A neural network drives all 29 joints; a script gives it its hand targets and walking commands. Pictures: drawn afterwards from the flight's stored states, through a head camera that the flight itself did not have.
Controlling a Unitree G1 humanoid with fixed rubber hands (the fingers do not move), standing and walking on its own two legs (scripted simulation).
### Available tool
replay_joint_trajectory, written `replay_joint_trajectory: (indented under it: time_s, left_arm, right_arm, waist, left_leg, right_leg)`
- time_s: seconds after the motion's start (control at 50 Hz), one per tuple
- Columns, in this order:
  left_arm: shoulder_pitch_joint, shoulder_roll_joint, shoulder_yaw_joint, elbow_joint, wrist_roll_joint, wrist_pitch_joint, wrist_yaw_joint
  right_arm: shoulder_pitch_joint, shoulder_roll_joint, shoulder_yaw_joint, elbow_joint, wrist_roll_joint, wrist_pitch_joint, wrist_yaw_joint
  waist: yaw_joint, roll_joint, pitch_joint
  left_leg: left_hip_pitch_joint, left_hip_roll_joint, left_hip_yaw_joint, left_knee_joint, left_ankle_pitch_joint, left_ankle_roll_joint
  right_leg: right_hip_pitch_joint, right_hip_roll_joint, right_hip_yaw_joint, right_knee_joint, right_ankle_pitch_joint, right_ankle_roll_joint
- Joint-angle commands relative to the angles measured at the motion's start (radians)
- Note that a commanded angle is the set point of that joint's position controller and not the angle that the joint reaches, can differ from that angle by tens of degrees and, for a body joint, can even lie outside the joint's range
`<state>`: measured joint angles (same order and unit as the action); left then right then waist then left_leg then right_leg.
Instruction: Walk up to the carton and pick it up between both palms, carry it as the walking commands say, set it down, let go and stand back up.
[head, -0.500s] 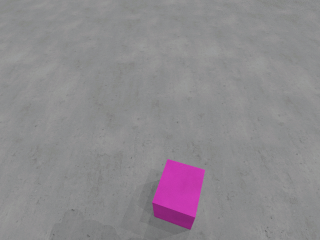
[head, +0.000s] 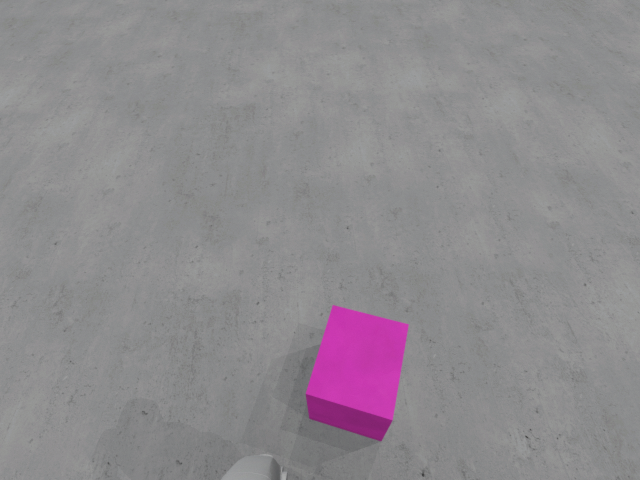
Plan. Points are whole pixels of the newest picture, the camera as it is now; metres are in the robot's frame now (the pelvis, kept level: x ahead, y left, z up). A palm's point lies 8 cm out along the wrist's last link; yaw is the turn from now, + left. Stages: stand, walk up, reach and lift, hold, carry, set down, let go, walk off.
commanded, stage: walk up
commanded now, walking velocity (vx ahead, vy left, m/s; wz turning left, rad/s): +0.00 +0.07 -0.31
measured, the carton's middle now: (357, 373) +0.46 -0.06 -0.66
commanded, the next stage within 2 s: none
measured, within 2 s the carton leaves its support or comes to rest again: neither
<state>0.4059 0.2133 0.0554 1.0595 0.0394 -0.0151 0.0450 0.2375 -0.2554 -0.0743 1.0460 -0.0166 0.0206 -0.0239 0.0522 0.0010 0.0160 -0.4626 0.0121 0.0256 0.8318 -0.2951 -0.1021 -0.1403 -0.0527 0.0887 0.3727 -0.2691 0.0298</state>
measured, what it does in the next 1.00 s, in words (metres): steps on the spot: left foot, then right foot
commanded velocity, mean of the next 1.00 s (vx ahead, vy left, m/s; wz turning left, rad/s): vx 0.03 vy -0.05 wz -0.16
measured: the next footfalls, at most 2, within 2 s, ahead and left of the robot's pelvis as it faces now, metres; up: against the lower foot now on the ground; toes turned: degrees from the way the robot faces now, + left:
left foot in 0.12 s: +0.09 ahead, +0.17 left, +0.00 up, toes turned +2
right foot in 0.66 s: +0.00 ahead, -0.13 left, +0.00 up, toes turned -14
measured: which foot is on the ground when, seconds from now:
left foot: up 0.00-0.10, down 0.12-0.66, up 0.68-1.00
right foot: down 0.00-0.12, up 0.14-0.64, down 0.66-1.00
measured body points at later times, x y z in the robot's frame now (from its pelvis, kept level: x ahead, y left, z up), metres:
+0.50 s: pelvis +0.01 +0.05 +0.00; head +0.04 +0.08 +0.45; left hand +0.14 +0.31 -0.15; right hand +0.01 -0.24 -0.12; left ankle +0.05 +0.17 -0.75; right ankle -0.04 -0.13 -0.67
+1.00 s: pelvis +0.00 -0.04 -0.01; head +0.02 -0.06 +0.44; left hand +0.10 +0.19 -0.14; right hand -0.03 -0.28 -0.17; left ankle +0.00 +0.09 -0.73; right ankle -0.04 -0.12 -0.75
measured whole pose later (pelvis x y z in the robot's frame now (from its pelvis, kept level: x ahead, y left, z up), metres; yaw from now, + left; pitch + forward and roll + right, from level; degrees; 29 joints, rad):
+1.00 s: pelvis +0.00 -0.04 -0.01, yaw -8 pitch -1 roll +1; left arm 0.25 0.16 -0.02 0.95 0.02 -0.04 0.03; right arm 0.27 -0.22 -0.04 1.06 -0.01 0.06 -0.02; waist -0.01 0.05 0.05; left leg -0.22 0.02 0.03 0.58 -0.35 -0.02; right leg -0.14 0.00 -0.10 0.44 -0.29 -0.04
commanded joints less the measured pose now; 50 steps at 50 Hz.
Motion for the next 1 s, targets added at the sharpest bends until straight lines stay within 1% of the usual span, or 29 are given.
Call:
replay_joint_trajectory:
  time_s: [0.0, 0.04, 0.08, 0.1, 0.12, 0.14, 0.16, 0.2, 0.26, 0.32, 0.36, 0.4, 0.44, 0.5, 0.56, 0.6, 0.62, 0.64, 0.66, 0.68, 0.7, 0.72, 0.74, 0.76, 0.8, 0.82, 0.88, 0.92, 0.98]
  left_arm:
    - [0.027, 0.070, 0.018, -0.040, -0.007, -0.010, 0.005]
    - [0.016, 0.090, 0.038, -0.045, 0.002, 0.015, 0.004]
    - [-0.026, 0.136, 0.046, -0.072, -0.018, 0.013, -0.001]
    - [-0.004, 0.093, 0.037, -0.068, -0.030, 0.008, -0.005]
    - [0.000, 0.023, 0.019, -0.112, -0.021, 0.007, -0.002]
    - [0.013, 0.052, 0.029, -0.143, -0.026, 0.017, 0.010]
    - [-0.027, 0.112, 0.051, -0.118, -0.031, 0.037, -0.001]
    - [-0.005, 0.111, 0.074, -0.120, -0.006, 0.062, -0.034]
    - [-0.048, 0.112, 0.072, -0.129, -0.008, 0.074, -0.058]
    - [-0.100, 0.132, 0.073, -0.154, -0.013, 0.096, -0.060]
    - [-0.084, 0.110, 0.063, -0.148, -0.009, 0.097, -0.064]
    - [-0.156, 0.130, 0.059, -0.188, -0.021, 0.106, -0.071]
    - [-0.188, 0.117, 0.053, -0.196, -0.015, 0.115, -0.068]
    - [-0.201, 0.113, 0.034, -0.227, -0.021, 0.102, -0.102]
    - [-0.246, 0.115, 0.016, -0.241, -0.021, 0.079, -0.117]
    - [-0.110, 0.073, 0.001, -0.180, -0.033, 0.058, -0.105]
    - [-0.017, 0.066, 0.002, -0.145, -0.032, 0.051, -0.083]
    - [0.024, 0.101, -0.002, -0.125, -0.022, 0.024, -0.067]
    - [0.017, 0.176, 0.009, -0.154, -0.011, -0.009, -0.053]
    - [-0.158, 0.176, -0.022, -0.229, -0.015, -0.023, -0.048]
    - [-0.159, 0.194, -0.019, -0.209, -0.005, -0.033, -0.042]
    - [-0.181, 0.171, -0.023, -0.201, -0.014, -0.036, -0.043]
    - [-0.139, 0.129, -0.038, -0.179, -0.027, -0.036, -0.043]
    - [-0.161, 0.123, -0.048, -0.183, -0.043, -0.039, -0.036]
    - [-0.173, 0.138, -0.044, -0.182, -0.049, -0.029, -0.017]
    - [-0.164, 0.087, -0.059, -0.176, -0.038, -0.027, -0.016]
    - [-0.115, 0.061, -0.066, -0.144, -0.038, -0.031, -0.013]
    - [-0.077, 0.118, -0.043, -0.122, -0.029, -0.030, -0.014]
    - [-0.101, 0.160, -0.022, -0.140, -0.017, -0.023, 0.000]
  right_arm:
    - [-0.026, 0.002, 0.001, -0.079, 0.024, -0.011, -0.015]
    - [-0.008, -0.026, -0.001, -0.098, 0.029, -0.015, -0.018]
    - [0.100, -0.070, -0.017, -0.086, 0.028, -0.029, -0.024]
    - [0.140, -0.131, -0.034, -0.098, 0.009, -0.040, -0.023]
    - [0.226, -0.233, -0.050, -0.102, 0.014, -0.042, -0.029]
    - [0.173, -0.264, -0.043, -0.108, 0.015, -0.038, -0.024]
    - [0.141, -0.214, -0.036, -0.117, -0.001, -0.033, -0.026]
    - [0.101, -0.185, -0.022, -0.119, -0.012, -0.026, -0.044]
    - [-0.009, -0.132, -0.001, -0.148, -0.014, -0.026, -0.037]
    - [0.049, -0.141, 0.004, -0.139, -0.016, -0.036, -0.032]
    - [0.087, -0.122, 0.012, -0.124, -0.005, -0.049, -0.030]
    - [0.042, -0.156, 0.000, -0.139, -0.021, -0.045, -0.030]
    - [0.067, -0.158, -0.001, -0.129, -0.021, -0.043, -0.032]
    - [0.056, -0.229, -0.029, -0.138, -0.021, -0.027, -0.018]
    - [0.033, -0.239, -0.035, -0.138, -0.014, -0.015, 0.007]
    - [-0.024, -0.198, -0.031, -0.141, -0.014, -0.012, 0.013]
    - [-0.046, -0.176, -0.020, -0.141, -0.022, -0.013, 0.023]
    - [-0.003, -0.079, 0.010, -0.123, -0.009, -0.008, 0.025]
    - [0.121, 0.037, 0.039, -0.105, -0.022, -0.001, 0.027]
    - [0.229, 0.034, 0.033, -0.038, -0.017, 0.018, 0.019]
    - [0.207, -0.023, 0.022, -0.063, 0.034, 0.032, 0.026]
    - [0.098, -0.083, 0.017, -0.079, 0.041, 0.033, 0.025]
    - [0.077, -0.101, 0.005, -0.059, 0.023, 0.040, 0.023]
    - [0.127, -0.084, 0.008, -0.032, 0.016, 0.043, 0.023]
    - [0.170, -0.078, 0.002, -0.015, 0.014, 0.042, 0.025]
    - [0.126, -0.068, 0.016, -0.019, 0.009, 0.045, 0.023]
    - [0.066, -0.016, 0.021, -0.028, -0.006, 0.043, 0.012]
    - [0.054, 0.002, 0.032, -0.018, 0.009, 0.033, 0.005]
    - [0.065, -0.013, 0.026, 0.009, -0.003, 0.024, -0.014]
  waist:
    - [0.001, -0.277, 0.028]
    - [0.011, -0.299, 0.028]
    - [-0.065, -0.231, -0.026]
    - [-0.089, -0.102, -0.065]
    - [-0.108, 0.204, -0.164]
    - [-0.077, 0.308, -0.164]
    - [-0.095, 0.145, -0.127]
    - [-0.054, 0.079, -0.077]
    - [-0.035, 0.246, -0.060]
    - [-0.063, 0.288, -0.084]
    - [-0.060, 0.240, -0.064]
    - [-0.068, 0.279, -0.020]
    - [-0.082, 0.244, 0.003]
    - [-0.076, 0.290, -0.012]
    - [-0.096, 0.311, -0.006]
    - [-0.027, 0.170, -0.021]
    - [0.029, 0.117, -0.049]
    - [0.049, -0.173, 0.025]
    - [-0.031, -0.413, 0.057]
    - [-0.137, -0.193, 0.104]
    - [-0.119, -0.307, 0.050]
    - [-0.089, -0.333, 0.086]
    - [-0.075, -0.233, 0.093]
    - [-0.106, -0.263, 0.049]
    - [-0.119, -0.235, -0.020]
    - [-0.106, -0.193, 0.008]
    - [-0.067, -0.200, 0.050]
    - [-0.051, -0.218, 0.036]
    - [-0.026, -0.092, 0.014]
  left_leg:
    - [-0.001, -0.010, 0.020, -0.115, -0.043, -0.011]
    - [0.111, -0.042, 0.042, -0.278, -0.052, -0.019]
    - [0.372, 0.022, 0.013, -0.457, 0.286, -0.006]
    - [0.563, 0.129, -0.053, -0.423, 0.416, 0.017]
    - [0.659, 0.437, -0.310, -0.454, 0.689, 0.095]
    - [0.477, 0.503, -0.366, -0.470, 0.776, 0.214]
    - [0.409, 0.510, -0.412, -0.507, 0.635, 0.244]
    - [0.385, 0.434, -0.244, -0.458, 0.686, 0.212]
    - [0.324, 0.275, -0.052, -0.461, 0.644, 0.148]
    - [0.358, 0.327, -0.105, -0.469, 0.670, 0.210]
    - [0.365, 0.361, -0.085, -0.470, 0.759, 0.221]
    - [0.325, 0.314, -0.085, -0.503, 0.469, 0.212]
    - [0.296, 0.348, -0.111, -0.530, 0.401, 0.218]
    - [0.263, 0.355, -0.130, -0.623, -0.181, 0.196]
    - [0.111, 0.355, -0.092, -0.657, -0.283, 0.168]
    - [0.047, 0.313, -0.018, -0.562, -0.266, 0.160]
    - [0.045, 0.230, 0.074, -0.397, -0.265, 0.133]
    - [-0.037, 0.110, 0.157, -0.204, -0.292, 0.105]
    - [-0.104, 0.057, 0.076, -0.017, -0.370, 0.075]
    - [-0.032, 0.042, -0.066, 0.046, -0.240, 0.075]
    - [0.049, 0.067, -0.076, -0.021, -0.214, 0.097]
    - [0.082, 0.072, -0.087, -0.023, -0.162, 0.095]
    - [0.099, 0.055, -0.065, 0.006, -0.102, 0.090]
    - [0.081, 0.034, -0.051, 0.027, -0.073, 0.082]
    - [0.114, 0.035, -0.056, 0.060, -0.037, 0.078]
    - [0.146, 0.033, -0.042, 0.020, -0.041, 0.076]
    - [0.132, 0.019, -0.004, -0.131, -0.026, 0.081]
    - [0.185, 0.009, -0.003, -0.206, -0.068, 0.085]
    - [0.190, 0.028, -0.001, -0.345, -0.038, 0.079]
  right_leg:
    - [-0.003, -0.146, 0.051, 0.020, 0.607, -0.112]
    - [-0.040, -0.116, 0.076, 0.042, 0.596, -0.094]
    - [-0.137, -0.074, 0.060, 0.163, 0.459, -0.027]
    - [-0.299, -0.028, 0.025, 0.244, 0.262, -0.007]
    - [-0.406, 0.026, -0.037, 0.452, -0.270, 0.008]
    - [-0.348, 0.017, -0.040, 0.650, -0.412, 0.028]
    - [-0.362, 0.013, -0.031, 0.753, -0.389, 0.017]
    - [-0.388, -0.004, 0.055, 0.817, -0.289, 0.020]
    - [-0.361, 0.026, 0.001, 0.826, -0.118, 0.036]
    - [-0.389, 0.046, -0.010, 0.820, -0.102, 0.062]
    - [-0.421, 0.048, 0.007, 0.845, -0.086, 0.064]
    - [-0.413, 0.037, -0.007, 0.726, -0.065, 0.077]
    - [-0.402, 0.044, -0.019, 0.668, -0.067, 0.074]
    - [-0.369, 0.003, -0.075, 0.539, -0.071, 0.062]
    - [-0.170, 0.007, -0.141, 0.355, -0.143, 0.028]
    - [0.013, 0.044, -0.205, 0.187, -0.073, -0.003]
    - [0.101, 0.051, -0.203, 0.077, 0.016, -0.003]
    - [0.114, -0.017, -0.097, -0.094, -0.006, 0.029]
    - [0.062, -0.315, 0.271, -0.232, 0.100, 0.032]
    - [-0.072, -0.334, 0.145, -0.143, 0.533, 0.029]
    - [-0.098, -0.333, 0.088, -0.120, 0.581, -0.041]
    - [-0.154, -0.242, 0.099, -0.146, 0.623, -0.042]
    - [-0.085, -0.167, 0.028, -0.120, 0.715, 0.014]
    - [0.005, -0.162, -0.064, -0.068, 0.912, 0.028]
    - [0.036, -0.184, -0.107, -0.079, 0.799, -0.011]
    - [0.017, -0.157, -0.101, -0.061, 0.752, -0.072]
    - [0.045, -0.153, -0.092, -0.037, 0.688, -0.094]
    - [0.028, -0.174, -0.046, -0.030, 0.639, -0.130]
    - [0.095, -0.278, 0.072, -0.008, 0.557, -0.175]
